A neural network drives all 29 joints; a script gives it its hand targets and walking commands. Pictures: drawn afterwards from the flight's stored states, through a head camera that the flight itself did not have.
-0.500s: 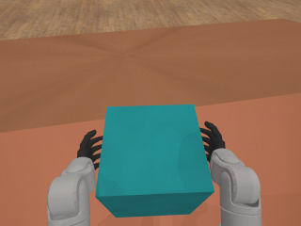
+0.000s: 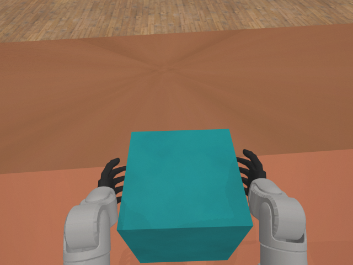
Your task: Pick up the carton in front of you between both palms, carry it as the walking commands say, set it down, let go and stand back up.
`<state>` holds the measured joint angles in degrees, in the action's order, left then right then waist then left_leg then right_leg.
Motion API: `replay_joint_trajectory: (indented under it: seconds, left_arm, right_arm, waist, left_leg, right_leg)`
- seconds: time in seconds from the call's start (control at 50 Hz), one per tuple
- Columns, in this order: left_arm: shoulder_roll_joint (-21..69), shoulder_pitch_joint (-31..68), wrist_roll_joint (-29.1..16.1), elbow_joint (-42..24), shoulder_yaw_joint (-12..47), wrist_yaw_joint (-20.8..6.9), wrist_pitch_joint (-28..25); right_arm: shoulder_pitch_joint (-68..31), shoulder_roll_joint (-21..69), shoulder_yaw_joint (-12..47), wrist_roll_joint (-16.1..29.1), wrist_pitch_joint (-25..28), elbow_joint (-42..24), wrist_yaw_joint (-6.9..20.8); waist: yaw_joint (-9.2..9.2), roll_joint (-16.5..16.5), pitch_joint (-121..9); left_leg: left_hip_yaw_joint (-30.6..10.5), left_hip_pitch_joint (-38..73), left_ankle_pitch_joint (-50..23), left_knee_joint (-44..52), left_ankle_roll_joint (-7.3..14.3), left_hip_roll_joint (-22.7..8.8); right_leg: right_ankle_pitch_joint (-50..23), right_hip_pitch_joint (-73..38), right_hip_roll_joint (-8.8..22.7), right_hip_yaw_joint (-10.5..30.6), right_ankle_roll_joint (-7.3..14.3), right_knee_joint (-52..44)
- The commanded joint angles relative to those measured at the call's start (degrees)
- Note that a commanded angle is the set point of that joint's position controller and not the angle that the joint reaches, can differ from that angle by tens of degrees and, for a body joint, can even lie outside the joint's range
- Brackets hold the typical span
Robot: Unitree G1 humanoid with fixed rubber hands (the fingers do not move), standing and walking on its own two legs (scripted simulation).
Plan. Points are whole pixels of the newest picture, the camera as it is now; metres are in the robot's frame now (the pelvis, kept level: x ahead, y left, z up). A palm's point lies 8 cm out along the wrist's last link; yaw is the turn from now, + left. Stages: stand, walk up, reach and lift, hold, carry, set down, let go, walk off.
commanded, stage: carry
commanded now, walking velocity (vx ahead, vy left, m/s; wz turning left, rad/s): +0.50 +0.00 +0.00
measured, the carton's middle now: (182, 199) +0.26 +0.00 +0.00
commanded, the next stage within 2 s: none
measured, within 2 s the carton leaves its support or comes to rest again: neither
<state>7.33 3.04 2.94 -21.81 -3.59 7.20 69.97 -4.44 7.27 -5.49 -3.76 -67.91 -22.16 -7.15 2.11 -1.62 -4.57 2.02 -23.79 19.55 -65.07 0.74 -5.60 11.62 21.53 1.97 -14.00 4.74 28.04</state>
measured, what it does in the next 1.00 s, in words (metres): walks ahead: left foot, then right foot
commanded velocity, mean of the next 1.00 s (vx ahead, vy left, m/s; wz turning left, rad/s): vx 0.50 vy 0.00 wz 0.00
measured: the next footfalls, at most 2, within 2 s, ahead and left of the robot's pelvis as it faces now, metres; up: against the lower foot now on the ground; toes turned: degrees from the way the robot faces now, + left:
left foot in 0.34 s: +0.44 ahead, +0.10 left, +0.00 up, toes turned +10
right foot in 0.82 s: +0.76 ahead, -0.11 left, +0.00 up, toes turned -11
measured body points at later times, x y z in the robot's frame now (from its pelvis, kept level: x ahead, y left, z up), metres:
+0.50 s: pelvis +0.36 +0.03 +0.00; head +0.37 +0.03 +0.45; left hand +0.63 +0.16 +0.08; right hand +0.61 -0.14 +0.08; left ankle +0.40 +0.10 -0.73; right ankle +0.24 -0.08 -0.64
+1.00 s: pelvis +0.68 -0.05 -0.01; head +0.73 -0.08 +0.44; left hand +1.03 +0.09 +0.08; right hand +1.04 -0.21 +0.07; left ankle +0.62 +0.09 -0.64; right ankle +0.72 -0.10 -0.74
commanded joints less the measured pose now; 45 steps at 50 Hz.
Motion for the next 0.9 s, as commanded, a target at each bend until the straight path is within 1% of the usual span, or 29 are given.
replay_joint_trajectory:
  seconds: [0.0,0.04,0.06,0.1,0.14,0.2,0.24,0.26,0.28,0.3,0.32,0.34,0.38,0.4,0.44,0.46,0.5,0.54,0.6,0.66,0.68,0.72,0.74,0.76,0.78,0.8,0.82,0.84,0.88]
  left_arm:
    - [53.8,24.2,-19.1,-8.1,38.4,-12.0,-4.6]
    - [55.3,22.2,-20.0,-10.1,40.4,-12.5,-5.1]
    - [53.3,24.0,-19.8,-10.5,40.5,-12.7,-5.1]
    - [51.4,21.8,-18.9,-11.5,39.1,-12.4,-5.5]
    - [50.0,24.6,-20.7,-16.9,41.9,-12.3,-5.8]
    - [42.9,22.5,-18.5,-17.0,38.7,-10.0,-4.2]
    - [39.8,20.3,-16.7,-16.3,36.7,-9.4,-2.6]
    - [37.2,19.7,-16.3,-12.7,35.6,-9.0,-1.2]
    - [38.0,17.1,-14.6,-12.7,36.6,-8.7,-0.6]
    - [39.3,20.6,-17.5,-18.3,36.8,-8.6,-0.3]
    - [36.7,23.0,-16.9,-17.3,37.6,-8.7,0.7]
    - [38.8,22.6,-17.4,-15.0,36.7,-9.1,1.0]
    - [43.4,25.7,-18.1,-15.5,38.7,-9.7,0.3]
    - [46.2,26.9,-18.8,-14.1,38.7,-9.8,0.0]
    - [48.5,27.0,-18.8,-12.7,40.5,-10.4,-1.1]
    - [50.7,24.5,-17.6,-11.0,39.8,-10.6,-1.8]
    - [49.3,25.9,-17.0,-10.7,40.2,-10.0,-2.3]
    - [48.4,31.0,-17.7,-11.5,40.1,-9.6,-2.7]
    - [44.2,35.0,-18.3,-10.1,39.0,-8.3,-2.6]
    - [34.3,40.1,-15.5,-4.5,34.0,-5.8,-1.7]
    - [34.7,41.0,-15.9,-1.4,33.7,-4.9,-1.4]
    - [32.3,46.6,-15.9,-1.6,33.0,-3.7,-2.6]
    - [32.0,45.4,-15.3,4.7,30.5,-3.0,-2.4]
    - [28.0,45.1,-13.2,7.8,26.6,-2.4,-2.6]
    - [26.8,47.0,-11.9,10.2,23.8,-1.9,-2.8]
    - [27.4,49.7,-12.7,10.7,24.4,-1.5,-3.4]
    - [32.0,50.7,-15.0,10.7,25.8,-1.8,-3.9]
    - [34.5,51.2,-15.2,13.7,25.2,-2.4,-4.4]
    - [45.3,65.2,-21.3,6.3,31.4,-4.5,-6.0]
  right_arm:
    - [-17.9,54.7,42.7,17.2,2.6,-4.3,10.9]
    - [-14.9,56.2,42.9,16.3,3.5,-5.5,10.4]
    - [-13.6,56.1,42.6,14.8,3.5,-3.4,10.3]
    - [-17.3,55.8,45.0,17.7,4.0,-7.8,10.2]
    - [-17.5,54.1,43.7,18.5,3.6,-10.2,10.4]
    - [-17.9,48.8,44.1,19.4,1.8,-11.2,9.6]
    - [-16.2,45.0,42.8,19.3,0.1,-10.5,9.2]
    - [-14.0,40.8,40.3,17.8,-1.3,-9.0,9.1]
    - [-15.9,41.3,39.9,20.1,-1.5,-10.1,9.1]
    - [-15.1,40.6,40.5,19.7,-1.6,-9.8,8.8]
    - [-15.0,40.6,38.4,19.5,-1.8,-8.9,8.8]
    - [-15.7,42.9,39.1,19.6,-2.4,-8.4,8.7]
    - [-18.9,47.4,41.1,21.3,-1.9,-10.2,9.7]
    - [-19.8,48.3,41.0,21.2,-1.9,-10.0,10.2]
    - [-20.6,52.2,41.7,22.3,-1.1,-8.0,11.3]
    - [-24.5,52.4,43.3,21.6,-0.5,-12.0,11.7]
    - [-20.5,50.5,41.7,20.7,-0.4,-6.1,11.9]
    - [-24.7,48.4,42.5,20.1,0.1,-7.7,11.6]
    - [-26.8,43.4,39.1,19.5,0.2,-6.0,10.5]
    - [-32.2,36.9,33.7,17.6,-0.2,1.9,7.9]
    - [-33.1,35.8,32.9,18.2,0.0,2.4,7.3]
    - [-39.3,35.9,33.0,18.4,0.6,5.7,6.0]
    - [-42.5,33.8,31.8,17.6,0.3,6.6,5.1]
    - [-46.0,32.4,31.3,16.7,0.0,10.5,4.2]
    - [-46.5,31.9,29.3,16.3,0.2,11.3,3.7]
    - [-48.8,33.6,30.2,16.7,0.0,13.7,3.4]
    - [-51.1,36.1,30.3,17.4,1.0,13.5,3.0]
    - [-52.8,37.5,30.3,16.7,1.5,13.3,3.1]
    - [-52.6,46.6,28.6,16.6,2.7,16.6,4.0]
  waist:
    - [-1.3,8.4,-15.4]
    - [-1.13,6.5,-16.7]
    - [-1.13,7.2,-14.5]
    - [-1.12,12.2,-11.7]
    - [-1.27,8.1,-9.2]
    - [-0.54,10.7,-2.5]
    - [-1.51,9.4,-6.5]
    - [-2.34,11.4,-5.9]
    - [-4.14,6.3,-12.6]
    - [-4.67,-9.3,-20.2]
    - [-3.03,-18.5,-20.5]
    - [-3.45,-12.2,-19.6]
    - [-3.52,-2.9,-17.0]
    - [-2.95,-0.6,-15.7]
    - [-2.98,-2.5,-13.9]
    - [-2.42,0.2,-12.8]
    - [-3.05,-3.6,-13.4]
    - [-2.89,-2.3,-9.4]
    - [-3.53,-6.2,-8.7]
    - [-5.0,-9.0,-3.9]
    - [-4.91,-10.3,-4.2]
    - [-4.26,-7.3,-8.2]
    - [-0.55,-5.5,-10.0]
    - [2.47,0.3,-15.7]
    - [2.41,14.5,-20.4]
    - [2.43,19.5,-21.1]
    - [2.55,12.7,-21.4]
    - [2.7,9.9,-20.5]
    - [-0.14,6.1,-21.2]
  left_leg:
    - [1.8,-13.2,-8.9,6.1,0.9,-2.3]
    - [2.6,-16.5,-9.2,12.5,-0.3,-0.2]
    - [4.0,-18.1,-11.5,13.9,-0.6,-0.6]
    - [6.0,-18.4,-13.7,18.6,-0.2,0.3]
    - [8.1,-14.9,-15.7,26.7,-0.1,0.5]
    - [13.3,-7.8,-20.8,35.5,0.9,3.7]
    - [15.1,0.3,-17.7,37.0,2.0,6.5]
    - [15.2,7.8,-15.2,37.1,3.8,6.9]
    - [10.6,21.7,-11.9,38.8,4.8,3.7]
    - [-13.3,35.2,-12.2,42.3,9.8,-11.8]
    - [-32.2,42.5,-18.0,46.8,15.8,-19.5]
    - [-28.2,40.1,-17.4,49.3,15.8,-19.2]
    - [-18.4,33.8,-22.1,49.4,11.7,-15.7]
    - [-14.0,26.2,-15.7,51.9,9.7,-15.0]
    - [-7.6,20.7,-8.5,54.3,6.9,-13.0]
    - [-4.2,18.2,-7.1,56.5,7.0,-12.7]
    - [-1.9,24.9,-8.9,56.1,5.5,-11.3]
    - [0.2,22.0,-8.3,57.1,8.2,-11.4]
    - [3.5,26.8,-25.0,52.9,7.7,-8.4]
    - [5.5,21.7,-23.4,51.5,7.4,-6.8]
    - [6.2,25.8,-30.7,48.9,6.3,-6.4]
    - [6.2,24.6,-34.1,40.7,6.7,-7.6]
    - [9.9,21.7,-40.2,33.9,5.1,-4.4]
    - [10.3,15.3,-33.4,19.5,2.2,-1.0]
    - [10.3,-0.5,-15.4,0.5,0.5,5.6]
    - [2.7,-12.1,8.7,-9.1,1.2,9.6]
    - [-1.4,-16.1,8.6,-14.8,2.4,6.4]
    - [-2.9,-16.8,7.4,-17.3,2.7,4.7]
    - [-3.7,-13.9,2.1,-8.3,3.4,1.5]
  right_leg:
    - [-10.6,-23.1,14.3,16.3,0.4,-16.8]
    - [-10.8,-30.5,13.2,14.7,1.5,-16.6]
    - [-13.0,-30.4,13.7,14.5,-0.3,-17.4]
    - [-21.5,-29.7,11.7,9.8,0.5,-16.1]
    - [-17.9,-28.8,12.1,8.2,2.2,-17.3]
    - [-24.3,-23.0,8.6,3.6,1.3,-16.8]
    - [-42.7,-27.3,9.9,1.6,0.2,-7.1]
    - [-39.0,-21.2,9.0,1.0,-0.7,0.8]
    - [-30.1,-14.2,6.9,1.6,-2.4,12.4]
    - [-12.5,-1.1,1.5,1.7,-4.9,30.1]
    - [15.9,14.0,-4.4,6.6,-5.6,44.1]
    - [14.4,17.4,-1.2,13.4,-3.2,50.3]
    - [12.1,17.6,2.3,14.0,-3.5,46.3]
    - [8.4,14.2,4.6,15.1,-2.7,43.4]
    - [3.9,9.7,4.5,11.7,-2.6,35.2]
    - [2.0,9.5,4.8,11.3,-3.7,32.3]
    - [-0.5,12.5,5.0,10.0,-3.1,26.7]
    - [-0.2,14.1,4.8,8.8,-4.1,21.7]
    - [-6.1,14.9,2.5,5.4,-3.2,14.9]
    - [-7.2,13.2,1.4,3.7,-3.2,9.5]
    - [-6.0,13.3,0.3,1.6,-2.2,7.7]
    - [-6.2,5.3,-2.6,0.8,-1.1,4.5]
    - [-4.8,-3.6,-3.7,-1.8,-0.7,3.7]
    - [-4.3,-17.4,-1.1,3.9,0.3,2.3]
    - [-2.0,-29.3,12.5,27.9,6.1,-2.7]
    - [-5.8,-33.7,18.8,43.2,10.6,-8.1]
    - [-11.4,-35.5,18.8,41.7,11.2,-6.3]
    - [-7.4,-29.3,17.9,40.5,8.5,-7.1]
    - [-6.3,-25.2,15.6,29.2,6.6,-6.0]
